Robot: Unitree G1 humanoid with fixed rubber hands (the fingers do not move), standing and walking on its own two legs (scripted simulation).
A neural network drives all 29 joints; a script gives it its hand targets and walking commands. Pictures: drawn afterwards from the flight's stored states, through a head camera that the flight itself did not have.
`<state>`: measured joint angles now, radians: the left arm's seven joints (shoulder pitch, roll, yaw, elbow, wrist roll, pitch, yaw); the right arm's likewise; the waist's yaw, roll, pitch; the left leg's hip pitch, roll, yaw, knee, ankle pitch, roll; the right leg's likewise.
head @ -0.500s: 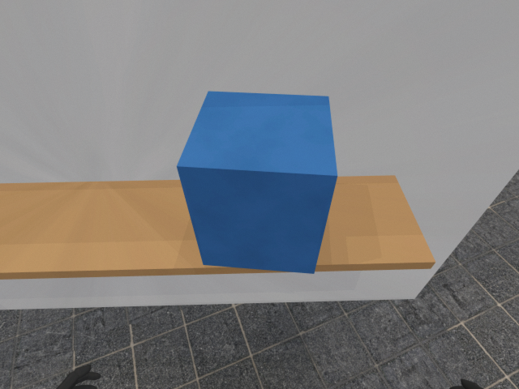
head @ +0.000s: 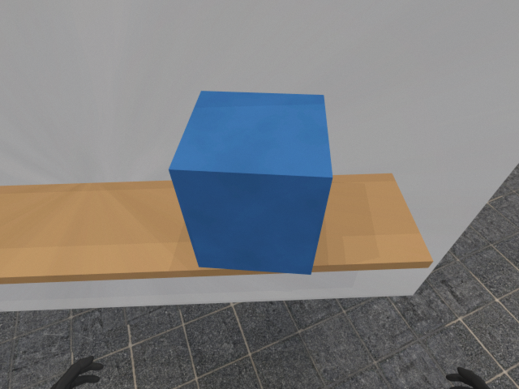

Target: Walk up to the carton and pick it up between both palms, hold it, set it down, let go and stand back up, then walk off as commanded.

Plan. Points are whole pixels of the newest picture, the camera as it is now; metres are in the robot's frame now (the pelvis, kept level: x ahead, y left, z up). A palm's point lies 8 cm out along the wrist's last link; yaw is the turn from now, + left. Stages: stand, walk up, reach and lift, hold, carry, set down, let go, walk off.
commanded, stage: walk up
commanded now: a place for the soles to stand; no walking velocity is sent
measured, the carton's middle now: (257, 185) +0.45 +0.01 +0.07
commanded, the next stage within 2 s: reach and lift in 0.52 s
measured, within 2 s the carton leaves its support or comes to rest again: neither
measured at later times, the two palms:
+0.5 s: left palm out of the picture +0.14 +0.31 -0.06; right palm out of the picture +0.10 -0.32 -0.07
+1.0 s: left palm (80, 386) +0.17 +0.28 -0.05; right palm out of the picture +0.12 -0.24 -0.07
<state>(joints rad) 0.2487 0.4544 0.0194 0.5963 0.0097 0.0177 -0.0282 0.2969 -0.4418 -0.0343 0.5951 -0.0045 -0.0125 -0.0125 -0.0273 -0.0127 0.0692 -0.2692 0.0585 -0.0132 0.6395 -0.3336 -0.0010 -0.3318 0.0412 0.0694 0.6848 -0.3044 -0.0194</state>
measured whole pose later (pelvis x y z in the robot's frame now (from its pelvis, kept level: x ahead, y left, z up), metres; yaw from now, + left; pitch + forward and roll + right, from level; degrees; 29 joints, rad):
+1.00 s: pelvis +0.00 +0.02 +0.00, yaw +1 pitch -2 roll +2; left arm 0.23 0.31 0.03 0.41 -0.04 0.16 0.02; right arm 0.29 -0.28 -0.05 0.56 -0.07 -0.17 0.02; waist -0.07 -0.02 0.06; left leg -0.27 0.01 -0.01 0.61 -0.31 -0.03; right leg -0.33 -0.01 0.07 0.67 -0.30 0.01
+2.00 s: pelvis +0.01 +0.07 +0.00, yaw +2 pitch -4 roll +0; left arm 0.22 0.22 -0.01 -0.02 -0.24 0.14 0.07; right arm 0.25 -0.23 -0.04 0.08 0.23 0.06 -0.06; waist -0.01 -0.03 -0.04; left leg -0.24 -0.02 -0.01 0.64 -0.34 0.02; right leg -0.24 -0.05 0.07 0.60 -0.30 0.06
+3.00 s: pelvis -0.02 +0.02 +0.02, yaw +1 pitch -3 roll +2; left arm -0.60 0.36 0.06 0.47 -0.21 0.47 0.03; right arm -0.49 -0.34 -0.09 0.30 0.33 0.41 -0.04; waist -0.04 -0.01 0.00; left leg -0.18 0.01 -0.01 0.37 -0.17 0.01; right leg -0.25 -0.02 0.07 0.46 -0.16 0.02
